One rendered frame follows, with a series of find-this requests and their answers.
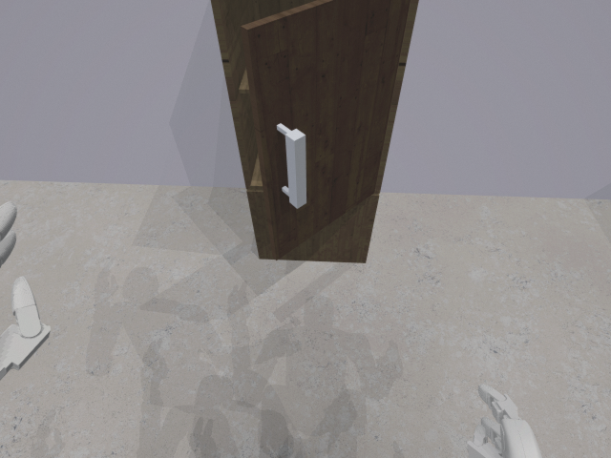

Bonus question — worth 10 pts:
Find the robot left hand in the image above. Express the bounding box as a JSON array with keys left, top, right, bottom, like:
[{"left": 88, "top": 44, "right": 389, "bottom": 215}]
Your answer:
[{"left": 0, "top": 201, "right": 51, "bottom": 380}]

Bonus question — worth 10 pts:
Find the handle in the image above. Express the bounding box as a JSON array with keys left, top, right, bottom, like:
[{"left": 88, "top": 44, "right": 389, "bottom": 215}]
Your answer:
[{"left": 277, "top": 123, "right": 306, "bottom": 209}]

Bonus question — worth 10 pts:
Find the cupboard door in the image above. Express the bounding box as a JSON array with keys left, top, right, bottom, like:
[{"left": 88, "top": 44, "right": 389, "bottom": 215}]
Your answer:
[{"left": 241, "top": 0, "right": 411, "bottom": 260}]

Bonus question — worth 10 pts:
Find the robot right hand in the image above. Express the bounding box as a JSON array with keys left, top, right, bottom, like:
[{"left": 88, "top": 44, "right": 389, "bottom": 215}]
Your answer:
[{"left": 468, "top": 384, "right": 542, "bottom": 458}]

